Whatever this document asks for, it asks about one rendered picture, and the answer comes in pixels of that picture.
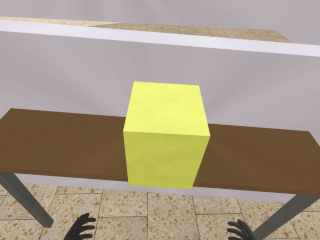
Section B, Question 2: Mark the table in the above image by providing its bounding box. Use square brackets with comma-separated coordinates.
[0, 108, 320, 240]

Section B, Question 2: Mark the robot right hand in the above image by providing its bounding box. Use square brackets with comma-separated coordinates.
[227, 219, 257, 240]

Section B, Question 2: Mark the robot left hand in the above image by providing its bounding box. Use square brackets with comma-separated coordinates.
[63, 213, 96, 240]

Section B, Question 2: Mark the carton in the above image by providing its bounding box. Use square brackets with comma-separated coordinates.
[123, 81, 210, 189]

